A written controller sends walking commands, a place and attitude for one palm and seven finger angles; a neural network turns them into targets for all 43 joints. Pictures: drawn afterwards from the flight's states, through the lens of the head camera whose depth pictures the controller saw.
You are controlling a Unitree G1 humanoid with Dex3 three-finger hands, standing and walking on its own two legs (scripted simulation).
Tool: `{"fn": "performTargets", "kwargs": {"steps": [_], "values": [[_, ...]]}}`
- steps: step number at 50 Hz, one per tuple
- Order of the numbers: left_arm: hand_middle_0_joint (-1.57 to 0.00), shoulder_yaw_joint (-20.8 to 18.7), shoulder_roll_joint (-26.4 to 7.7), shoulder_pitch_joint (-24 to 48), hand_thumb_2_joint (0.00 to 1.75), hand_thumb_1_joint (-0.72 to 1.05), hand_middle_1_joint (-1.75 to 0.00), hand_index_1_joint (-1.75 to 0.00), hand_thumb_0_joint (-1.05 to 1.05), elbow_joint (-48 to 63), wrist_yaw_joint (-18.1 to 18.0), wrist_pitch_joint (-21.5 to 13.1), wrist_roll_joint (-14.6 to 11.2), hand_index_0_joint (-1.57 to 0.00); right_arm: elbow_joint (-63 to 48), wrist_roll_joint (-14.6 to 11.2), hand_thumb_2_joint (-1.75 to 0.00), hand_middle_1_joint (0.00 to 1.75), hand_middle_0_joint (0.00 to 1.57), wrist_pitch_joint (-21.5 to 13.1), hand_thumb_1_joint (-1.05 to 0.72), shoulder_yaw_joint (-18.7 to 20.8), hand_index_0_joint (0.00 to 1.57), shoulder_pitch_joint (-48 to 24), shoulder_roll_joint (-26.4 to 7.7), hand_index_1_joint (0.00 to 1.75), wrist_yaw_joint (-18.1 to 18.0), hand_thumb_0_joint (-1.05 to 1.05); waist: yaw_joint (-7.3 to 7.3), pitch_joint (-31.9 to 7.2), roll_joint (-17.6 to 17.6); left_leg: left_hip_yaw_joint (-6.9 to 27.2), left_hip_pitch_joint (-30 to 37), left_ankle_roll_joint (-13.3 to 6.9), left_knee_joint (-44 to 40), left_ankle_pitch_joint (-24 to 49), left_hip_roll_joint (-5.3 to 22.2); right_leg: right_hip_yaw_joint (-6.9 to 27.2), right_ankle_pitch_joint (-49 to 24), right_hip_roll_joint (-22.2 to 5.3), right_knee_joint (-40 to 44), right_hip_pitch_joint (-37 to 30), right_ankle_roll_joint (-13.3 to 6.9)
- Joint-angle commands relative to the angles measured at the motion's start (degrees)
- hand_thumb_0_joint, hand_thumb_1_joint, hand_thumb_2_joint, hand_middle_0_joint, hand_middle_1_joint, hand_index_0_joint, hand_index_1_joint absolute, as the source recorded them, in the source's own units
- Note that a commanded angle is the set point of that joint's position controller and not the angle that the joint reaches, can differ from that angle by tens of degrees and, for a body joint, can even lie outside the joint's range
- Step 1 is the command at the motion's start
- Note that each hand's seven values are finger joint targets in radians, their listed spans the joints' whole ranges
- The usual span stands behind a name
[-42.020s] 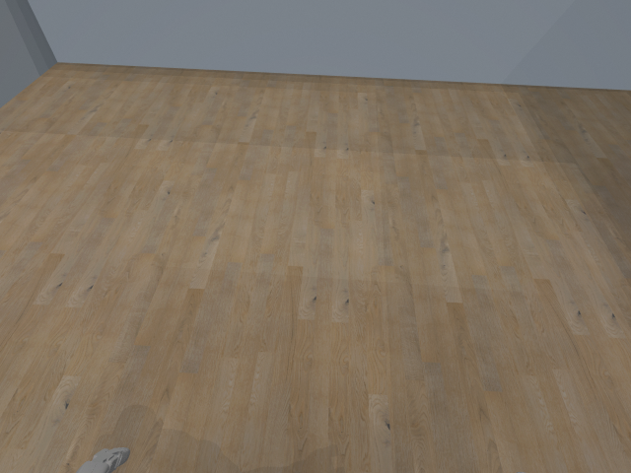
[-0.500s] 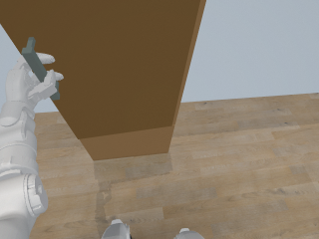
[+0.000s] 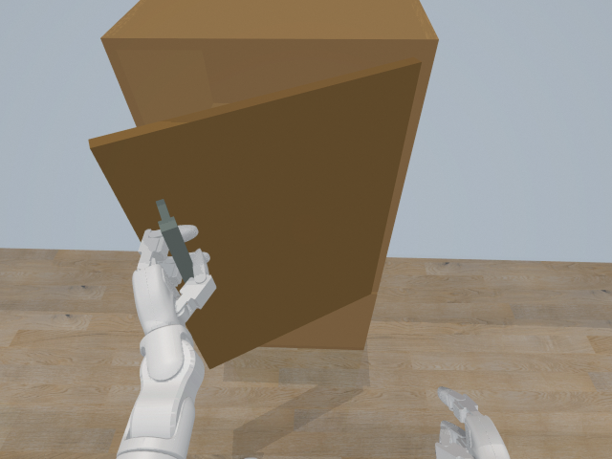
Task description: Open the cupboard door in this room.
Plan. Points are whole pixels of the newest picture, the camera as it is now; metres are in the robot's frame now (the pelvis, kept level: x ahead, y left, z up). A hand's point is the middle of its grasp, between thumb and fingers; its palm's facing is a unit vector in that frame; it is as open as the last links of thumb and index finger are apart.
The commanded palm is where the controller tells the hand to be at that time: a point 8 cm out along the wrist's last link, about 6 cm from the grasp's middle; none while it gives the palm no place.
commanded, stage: pull the door open along its arc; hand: left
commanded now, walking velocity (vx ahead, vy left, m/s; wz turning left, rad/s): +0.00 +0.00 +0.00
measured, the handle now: (181, 253) +0.36 +0.19 +0.08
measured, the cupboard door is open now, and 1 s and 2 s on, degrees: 29 41 44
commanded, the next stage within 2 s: open thumb and fingers to let go in 0.18 s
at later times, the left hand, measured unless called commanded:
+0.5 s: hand (244, 320) +0.27 +0.09 +0.08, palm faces +0.42 -0.91 +0.01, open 6.5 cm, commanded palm +0.22 +0.14 +0.08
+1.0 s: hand (243, 323) +0.26 +0.09 +0.08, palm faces +0.38 -0.92 +0.03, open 14.5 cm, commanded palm +0.22 +0.13 +0.08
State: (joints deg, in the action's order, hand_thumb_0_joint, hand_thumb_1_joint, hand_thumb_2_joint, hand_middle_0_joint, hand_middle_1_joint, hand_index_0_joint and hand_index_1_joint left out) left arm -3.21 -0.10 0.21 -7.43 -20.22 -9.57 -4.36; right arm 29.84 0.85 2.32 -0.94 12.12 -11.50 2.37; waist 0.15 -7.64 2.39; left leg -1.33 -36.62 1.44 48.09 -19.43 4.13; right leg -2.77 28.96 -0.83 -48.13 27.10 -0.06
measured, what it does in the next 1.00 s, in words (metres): stands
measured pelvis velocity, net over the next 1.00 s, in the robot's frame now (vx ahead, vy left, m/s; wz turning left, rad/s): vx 0.00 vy -0.01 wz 0.03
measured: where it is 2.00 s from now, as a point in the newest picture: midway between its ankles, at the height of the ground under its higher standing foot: outside the picture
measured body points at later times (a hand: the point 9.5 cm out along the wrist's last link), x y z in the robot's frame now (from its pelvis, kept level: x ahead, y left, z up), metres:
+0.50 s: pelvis +0.00 -0.03 +0.00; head +0.00 -0.05 +0.45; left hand +0.24 +0.14 +0.09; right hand +0.17 -0.24 -0.10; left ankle +0.05 +0.14 -0.70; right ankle -0.05 -0.12 -0.70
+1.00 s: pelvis +0.00 -0.01 +0.00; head +0.01 -0.03 +0.45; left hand +0.24 +0.14 +0.08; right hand +0.19 -0.22 -0.09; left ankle +0.05 +0.14 -0.70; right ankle -0.05 -0.12 -0.70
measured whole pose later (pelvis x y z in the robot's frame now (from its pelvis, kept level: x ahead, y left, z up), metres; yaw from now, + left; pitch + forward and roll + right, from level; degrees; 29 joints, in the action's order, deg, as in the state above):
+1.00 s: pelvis +0.00 -0.01 +0.00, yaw +2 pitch +5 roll +0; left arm 11.1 3.5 -14.6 4.5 -26.6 -9.6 1.8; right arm 29.9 3.1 3.8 -0.9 11.0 -11.2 -0.1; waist 0.6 -5.4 2.2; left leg 0.1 -33.9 2.2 48.1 -19.6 3.2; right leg -4.2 30.4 -1.4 -49.1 24.1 -0.9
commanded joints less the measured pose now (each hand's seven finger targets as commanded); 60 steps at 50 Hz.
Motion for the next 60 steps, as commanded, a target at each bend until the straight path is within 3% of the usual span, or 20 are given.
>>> {"fn": "performTargets", "kwargs": {"steps": [1,4,7,9,10,13,14,17,19,21,24,27,34,36,41,44,45,49,54,60], "values": [[-0.4,3.91,-1.54,7.97,0.9,0.9,-1.35,-1.35,0.0,16.44,-3.76,-1.87,3.61,-0.4,-8.11,0.97,-0.9,0.3,0.2,-1.3,-0.9,2.78,0.2,-3.24,-6.62,0.3,-1.57,0.0,-1.42,-7.22,-4.16,-0.1,15.28,-2.25,-5.34,10.63,-3.01,-0.6,-22.01,1.93,9.22,0.97,0.06],[-0.4,7.34,0.78,0.03,0.9,0.9,-1.35,-1.35,0.0,19.0,-4.09,-1.45,5.32,-0.4,-8.84,1.47,-0.9,0.3,0.2,-1.02,-0.9,2.54,0.2,-3.94,-5.82,0.3,-1.95,0.0,-0.76,-6.7,-4.26,0.01,16.29,-2.39,-5.48,10.63,-3.0,-0.36,-21.93,1.63,10.21,-0.1,-0.24],[-0.4,11.33,4.21,-6.52,0.9,0.9,-1.35,-1.35,0.0,23.41,-3.8,-1.47,4.95,-0.4,-9.98,1.59,-0.9,0.3,0.2,-1.02,-0.9,2.25,0.2,-5.45,-5.03,0.3,-1.98,0.0,-0.33,-6.44,-3.95,-0.18,16.75,-2.29,-5.55,10.85,-3.25,-0.17,-23.39,1.04,10.54,-1.37,-0.13],[-0.4,12.82,4.97,-12.03,0.9,0.9,-1.35,-1.35,0.0,24.4,-3.79,-1.49,5.03,-0.4,-10.33,1.56,-0.9,0.3,0.2,-1.19,-0.9,2.13,0.2,-5.58,-4.92,0.3,-1.84,0.0,-0.24,-5.01,-6.42,0.17,16.46,-2.45,-5.36,10.78,-3.2,0.03,-23.71,0.85,11.42,-2.22,-0.04],[-0.4,13.14,4.85,-13.17,0.9,0.9,-1.35,-1.35,0.0,26.26,-3.91,-1.65,4.96,-0.4,-10.69,1.57,-0.9,0.3,0.2,-1.27,-0.9,2.07,0.2,-6.09,-4.87,0.3,-1.81,0.0,-0.12,-4.85,-5.99,0.14,16.05,-2.46,-5.22,10.69,-3.37,0.23,-24.31,0.53,11.18,-2.28,0.07],[-0.4,12.68,3.39,-6.51,0.9,0.9,-1.35,-1.35,0.0,26.35,-6.08,-2.4,7.06,-0.4,-9.92,2.36,-0.9,0.3,0.2,-1.31,-0.9,1.88,0.2,-6.73,-4.88,0.3,-2.23,0.0,-1.04,-2.97,-6.69,0.81,14.87,-2.55,-4.06,8.97,-3.71,1.17,-21.73,0.1,11.2,0.3,0.26],[-0.4,11.89,1.71,-1.97,0.9,0.9,-1.35,-1.35,0.0,24.98,-7.09,-2.67,8.14,-0.4,-8.82,2.59,-0.9,0.3,0.2,-1.32,-0.9,1.73,0.2,-6.76,-4.89,0.3,-2.62,0.0,-2.28,-0.46,-8.23,1.22,14.0,-2.76,-3.51,7.22,-3.61,1.9,-18.4,-0.21,12.46,2.21,0.44],[-0.38,10.63,1.92,0.39,0.81,0.69,-1.33,-1.33,0.0,21.7,-8.59,-3.64,8.67,-0.38,-7.85,2.98,-0.9,0.3,0.2,-1.39,-0.9,1.6,0.2,-8.56,-4.22,0.3,-3.28,0.0,-1.15,-1.23,-7.66,1.32,12.92,-2.7,-2.66,4.72,-4.16,3.44,-12.12,-0.87,13.33,3.6,0.23],[-0.38,9.09,1.4,-0.44,0.75,0.55,-1.31,-1.31,0.0,21.39,-7.92,-4.21,7.12,-0.38,-7.44,2.86,-0.9,0.3,0.2,-1.65,-0.9,1.93,0.2,-8.19,-4.07,0.3,-3.6,0.0,-0.2,-3.93,-9.14,1.24,13.45,-2.65,-2.89,6.0,-4.09,4.33,-14.27,-1.16,13.99,1.0,0.44],[-0.36,8.39,1.26,-2.19,0.69,0.41,-1.3,-1.3,0.0,22.47,-6.59,-4.63,5.12,-0.36,-7.38,2.67,-0.9,0.3,0.2,-1.65,-0.9,1.97,0.2,-8.36,-4.13,0.3,-3.81,0.0,0.67,-6.85,-6.99,0.78,14.22,-2.48,-3.3,7.97,-4.25,4.18,-20.22,-1.28,12.73,-1.46,0.64],[-0.35,9.42,2.09,-3.08,0.6,0.2,-1.27,-1.27,0.0,20.99,-4.36,-4.46,4.14,-0.35,-6.91,2.45,-0.9,0.3,0.2,-1.55,-0.9,1.84,0.2,-7.21,-4.37,0.3,-3.97,0.0,-0.13,-6.0,-7.21,0.92,14.55,-2.5,-3.76,9.55,-4.0,3.39,-25.28,-1.28,12.05,-2.14,1.11],[-0.33,9.38,1.94,-5.41,0.51,-0.01,-1.25,-1.25,0.0,22.39,-3.67,-4.67,3.87,-0.33,-7.55,2.43,-0.9,0.3,0.2,-1.5,-0.9,1.97,0.2,-6.94,-4.64,0.3,-3.79,0.0,0.27,-6.67,-6.58,0.77,14.7,-2.48,-4.07,11.24,-3.93,2.73,-29.41,-1.13,10.59,-2.92,1.2],[-0.3,8.47,0.94,-7.36,0.3,-0.5,-1.2,-1.2,0.0,23.21,-4.15,-5.14,4.37,-0.3,-8.26,2.54,-0.9,0.3,0.2,-1.67,-0.9,2.29,0.2,-6.15,-5.03,0.3,-3.52,0.0,0.2,-5.59,-9.47,0.88,13.99,-2.65,-3.81,11.42,-3.95,2.23,-29.38,-0.84,10.29,-2.74,1.25],[-0.3,10.01,1.99,-4.95,0.3,-0.5,-1.2,-1.2,0.0,24.3,-4.5,-5.42,4.94,-0.3,-8.25,2.5,-0.9,0.3,0.2,-1.63,-0.9,2.27,0.2,-6.24,-4.94,0.3,-3.4,0.0,-0.3,-6.05,-7.48,0.72,14.59,-2.65,-3.76,11.32,-3.91,1.69,-27.41,-0.65,9.59,-1.41,0.88],[-0.26,13.02,4.24,-5.49,0.3,-0.5,-0.95,-0.95,0.0,25.54,-5.38,-5.4,5.85,-0.26,-8.8,2.33,-0.9,0.3,0.2,-2.01,-0.9,2.25,0.2,-6.32,-4.97,0.3,-3.09,0.0,-0.3,-7.31,-4.85,0.76,15.64,-2.71,-3.63,11.32,-3.76,0.43,-23.7,0.21,8.59,0.07,-0.01],[-0.23,11.69,2.8,-6.25,0.3,-0.5,-0.8,-0.8,0.0,24.78,-6.27,-4.49,6.58,-0.23,-8.82,2.47,-0.9,0.3,0.2,-1.75,-0.9,2.34,0.2,-6.0,-5.08,0.3,-3.15,0.0,-0.19,-7.23,-6.44,0.99,15.13,-2.7,-3.35,11.55,-3.58,0.43,-23.7,0.37,8.64,-0.11,-0.08],[-0.22,12.99,4.13,-5.56,0.3,-0.5,-0.75,-0.75,0.0,24.89,-6.43,-4.18,6.63,-0.22,-9.03,2.47,-0.9,0.3,0.2,-1.58,-0.9,2.17,0.2,-6.35,-4.94,0.3,-3.16,0.0,-0.32,-7.24,-6.97,0.95,15.1,-2.75,-3.52,11.5,-3.69,0.11,-23.74,0.32,8.39,0.09,0.02],[-0.19,13.88,4.92,-6.38,0.3,-0.5,-0.55,-0.55,0.0,26.06,-7.4,-3.1,7.59,-0.19,-9.58,2.34,-0.9,0.3,0.2,-1.17,-0.9,2.17,0.2,-6.33,-4.75,0.3,-2.92,0.0,0.08,-8.02,-4.62,1.07,15.96,-2.59,-3.59,12.52,-3.37,-0.46,-23.15,0.84,7.78,0.1,-0.56],[-0.15,15.61,6.57,-6.17,0.3,-0.5,-0.3,-0.3,0.0,26.66,-8.8,-1.51,8.16,-0.15,-10.23,2.31,-0.9,0.3,0.2,-0.69,-0.9,1.82,0.2,-6.67,-4.61,0.3,-2.59,0.0,-0.35,-6.89,-5.04,1.56,15.64,-2.55,-3.74,11.8,-3.22,-1.08,-21.45,1.11,7.82,0.78,-0.7],[-0.15,14.89,6.18,-4.23,0.3,-0.5,-0.3,-0.3,0.0,25.93,-9.65,-0.76,7.86,-0.15,-9.73,2.39,-0.9,0.3,0.2,-0.29,-0.9,1.51,0.2,-8.02,-4.49,0.3,-2.72,0.0,-0.27,-5.93,-5.24,1.92,15.18,-2.31,-4.15,8.97,-3.15,-1.27,-16.87,1.25,8.47,2.01,-0.78]]}}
